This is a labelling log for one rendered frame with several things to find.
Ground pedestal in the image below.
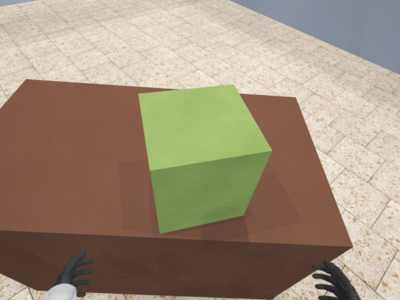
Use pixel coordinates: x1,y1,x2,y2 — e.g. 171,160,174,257
0,79,353,300

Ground carton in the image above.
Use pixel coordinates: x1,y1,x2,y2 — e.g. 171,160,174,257
138,84,273,234

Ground robot left forearm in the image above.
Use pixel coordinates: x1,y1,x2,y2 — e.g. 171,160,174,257
41,284,79,300

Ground robot left hand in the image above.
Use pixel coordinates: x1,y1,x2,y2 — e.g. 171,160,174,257
54,251,93,298

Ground robot right hand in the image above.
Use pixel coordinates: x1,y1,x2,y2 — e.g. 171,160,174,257
312,260,361,300

